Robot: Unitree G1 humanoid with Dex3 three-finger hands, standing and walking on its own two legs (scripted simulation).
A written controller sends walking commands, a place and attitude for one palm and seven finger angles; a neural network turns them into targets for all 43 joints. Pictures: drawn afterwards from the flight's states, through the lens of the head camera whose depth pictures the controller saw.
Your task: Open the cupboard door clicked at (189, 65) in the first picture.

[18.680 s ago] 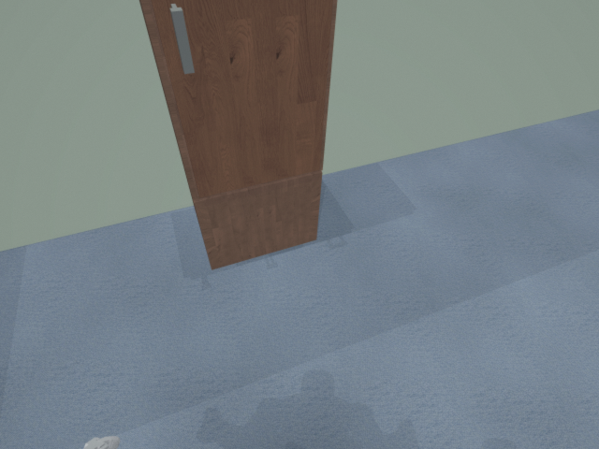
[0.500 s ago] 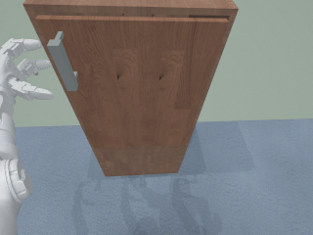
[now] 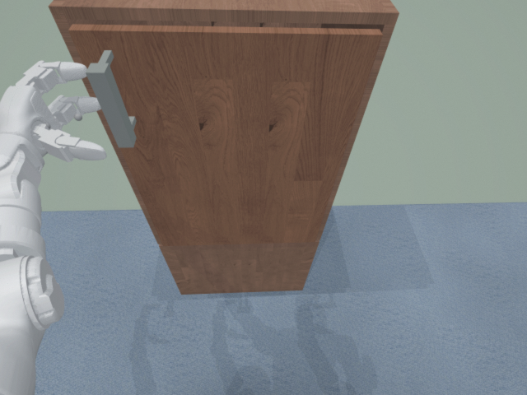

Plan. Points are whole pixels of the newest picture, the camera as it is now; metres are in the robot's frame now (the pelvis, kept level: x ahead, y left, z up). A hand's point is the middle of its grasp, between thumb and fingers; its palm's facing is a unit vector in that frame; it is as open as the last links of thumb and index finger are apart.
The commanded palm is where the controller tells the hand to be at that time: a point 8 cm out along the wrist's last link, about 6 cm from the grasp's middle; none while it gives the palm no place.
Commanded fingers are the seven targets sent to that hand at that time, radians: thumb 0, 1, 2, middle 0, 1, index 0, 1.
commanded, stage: slide the fingers in behind the handle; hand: left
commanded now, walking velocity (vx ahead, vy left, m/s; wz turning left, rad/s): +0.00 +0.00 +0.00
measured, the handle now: (117, 100) +0.51 +0.22 +0.17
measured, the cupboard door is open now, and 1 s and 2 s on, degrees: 0 0 0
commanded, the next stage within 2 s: close the thumb around the handle in 1.56 s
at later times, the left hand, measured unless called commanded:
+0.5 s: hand (93, 116) +0.47 +0.24 +0.18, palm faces +0.03 -1.00 +0.02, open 13.9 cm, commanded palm +0.45 +0.28 +0.17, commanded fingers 0.00 -0.50 0.30 -0.30 -1.20 -0.30 -1.20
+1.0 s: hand (119, 118) +0.47 +0.20 +0.17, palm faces +0.03 -1.00 +0.01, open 14.0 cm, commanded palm +0.44 +0.24 +0.17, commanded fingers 0.00 -0.50 0.30 -0.30 -1.20 -0.30 -1.20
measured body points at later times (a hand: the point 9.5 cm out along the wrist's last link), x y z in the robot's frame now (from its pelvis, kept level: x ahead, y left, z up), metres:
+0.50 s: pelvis +0.00 +0.00 +0.00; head +0.05 +0.00 +0.45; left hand +0.46 +0.29 +0.18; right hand +0.04 -0.28 -0.11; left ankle +0.01 +0.11 -0.72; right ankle -0.01 -0.12 -0.72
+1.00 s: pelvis +0.00 +0.00 +0.00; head +0.04 +0.00 +0.45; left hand +0.46 +0.26 +0.17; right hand +0.08 -0.26 -0.11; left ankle +0.01 +0.11 -0.72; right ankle -0.01 -0.12 -0.72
